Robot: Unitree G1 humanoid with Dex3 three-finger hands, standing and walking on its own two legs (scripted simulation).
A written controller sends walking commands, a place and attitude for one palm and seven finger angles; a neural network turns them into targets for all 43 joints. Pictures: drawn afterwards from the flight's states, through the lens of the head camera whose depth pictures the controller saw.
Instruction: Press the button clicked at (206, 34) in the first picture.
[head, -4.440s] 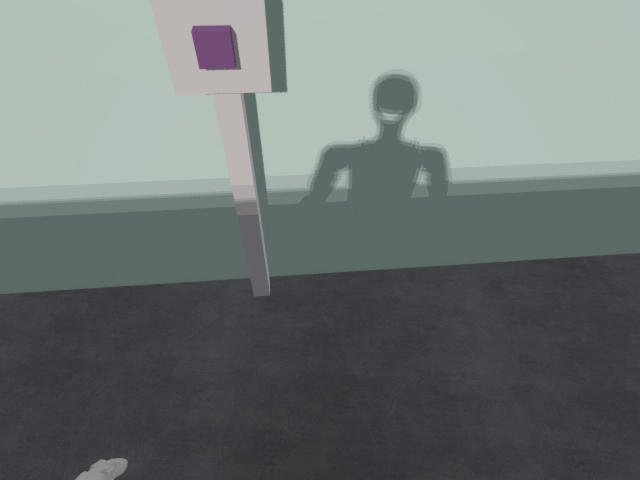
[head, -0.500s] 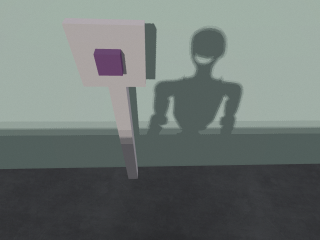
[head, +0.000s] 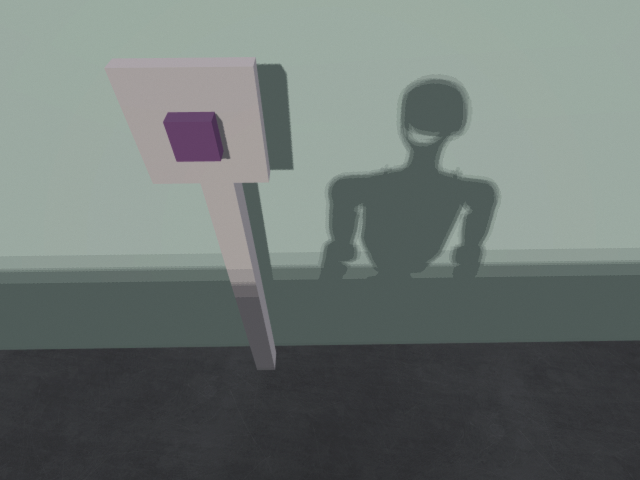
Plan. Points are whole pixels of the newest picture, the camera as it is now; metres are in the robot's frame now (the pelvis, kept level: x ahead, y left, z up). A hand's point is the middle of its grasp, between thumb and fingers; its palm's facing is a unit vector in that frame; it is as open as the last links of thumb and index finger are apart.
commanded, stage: come to a stop and stand still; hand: left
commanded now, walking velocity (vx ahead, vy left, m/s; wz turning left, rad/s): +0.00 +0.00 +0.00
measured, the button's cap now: (195, 136) +0.55 +0.22 +0.15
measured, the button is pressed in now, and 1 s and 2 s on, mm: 0 0 0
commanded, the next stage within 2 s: look again from close up in 0.10 s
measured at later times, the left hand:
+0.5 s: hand out of the picture +0.02 +0.21 -0.18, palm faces +0.03 -0.98 -0.21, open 7.4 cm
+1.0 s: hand out of the picture +0.02 +0.21 -0.19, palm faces +0.00 -0.98 -0.19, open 7.4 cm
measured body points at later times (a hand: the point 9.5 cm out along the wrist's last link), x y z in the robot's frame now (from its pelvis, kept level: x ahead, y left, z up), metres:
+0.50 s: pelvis +0.00 +0.04 -0.01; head +0.01 +0.03 +0.44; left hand +0.02 +0.26 -0.16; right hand +0.01 -0.19 -0.17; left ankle -0.01 +0.14 -0.74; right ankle -0.02 -0.07 -0.74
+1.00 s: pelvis +0.02 +0.04 -0.01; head +0.04 +0.04 +0.44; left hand +0.02 +0.27 -0.17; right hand +0.01 -0.18 -0.17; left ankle -0.01 +0.14 -0.74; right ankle -0.02 -0.07 -0.74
